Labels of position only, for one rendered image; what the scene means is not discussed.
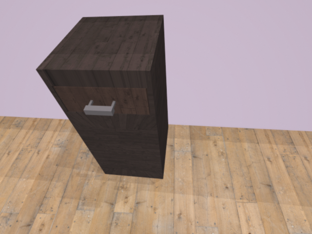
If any handle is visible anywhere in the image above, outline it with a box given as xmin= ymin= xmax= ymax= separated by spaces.
xmin=84 ymin=100 xmax=116 ymax=116

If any cabinet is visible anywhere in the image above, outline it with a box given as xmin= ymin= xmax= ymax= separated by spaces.
xmin=36 ymin=15 xmax=168 ymax=179

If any drawer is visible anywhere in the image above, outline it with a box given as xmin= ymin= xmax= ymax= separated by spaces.
xmin=53 ymin=86 xmax=150 ymax=115

